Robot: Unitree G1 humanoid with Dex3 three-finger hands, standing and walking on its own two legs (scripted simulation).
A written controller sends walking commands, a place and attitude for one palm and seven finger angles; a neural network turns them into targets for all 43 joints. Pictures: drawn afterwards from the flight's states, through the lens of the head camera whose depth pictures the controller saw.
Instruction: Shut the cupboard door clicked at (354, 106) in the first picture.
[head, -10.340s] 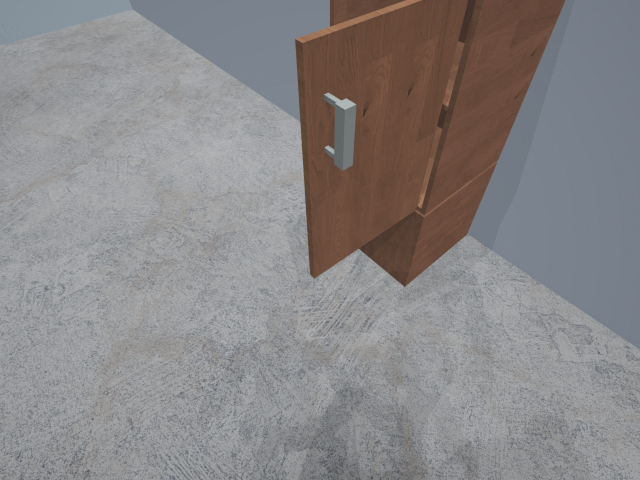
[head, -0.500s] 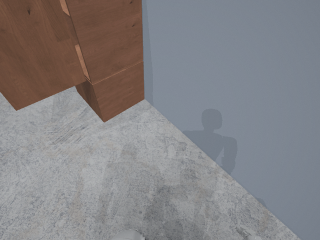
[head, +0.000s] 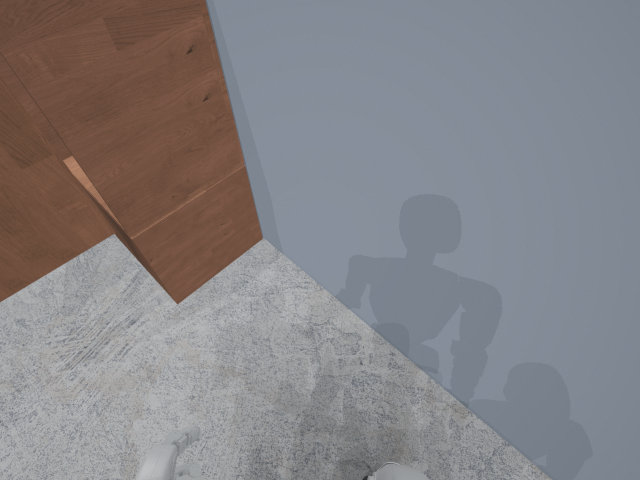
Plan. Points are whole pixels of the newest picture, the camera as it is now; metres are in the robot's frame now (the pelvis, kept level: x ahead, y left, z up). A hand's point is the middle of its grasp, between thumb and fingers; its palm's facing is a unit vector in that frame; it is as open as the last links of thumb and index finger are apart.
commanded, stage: turn to face it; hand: left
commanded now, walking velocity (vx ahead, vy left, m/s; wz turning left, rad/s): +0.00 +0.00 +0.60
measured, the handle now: out of the picture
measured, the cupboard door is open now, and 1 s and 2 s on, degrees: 88 88 88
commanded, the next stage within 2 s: take the last steps up to it in 1.12 s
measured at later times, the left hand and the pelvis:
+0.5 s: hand out of the picture +0.10 +0.26 -0.18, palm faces +0.31 -0.93 -0.22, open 7.3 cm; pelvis +0.09 +0.04 +0.00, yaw +15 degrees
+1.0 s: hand out of the picture +0.12 +0.20 -0.14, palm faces +0.50 -0.83 -0.25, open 7.4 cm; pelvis +0.13 -0.01 +0.01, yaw +32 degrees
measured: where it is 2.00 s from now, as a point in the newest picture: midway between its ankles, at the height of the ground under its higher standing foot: (285, 474)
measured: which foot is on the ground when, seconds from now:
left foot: up 0.00-0.34, down 0.36-0.86, up 0.88-1.00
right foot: down 0.00-0.36, up 0.38-0.84, down 0.86-1.00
